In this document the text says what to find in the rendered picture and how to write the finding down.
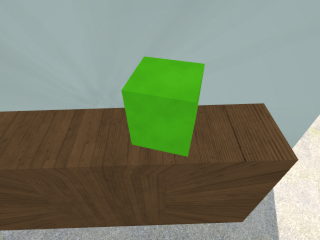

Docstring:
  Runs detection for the carton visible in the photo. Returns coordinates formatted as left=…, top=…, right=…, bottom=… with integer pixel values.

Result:
left=121, top=56, right=205, bottom=157

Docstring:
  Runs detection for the pedestal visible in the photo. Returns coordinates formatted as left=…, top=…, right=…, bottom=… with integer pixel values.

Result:
left=0, top=103, right=298, bottom=231

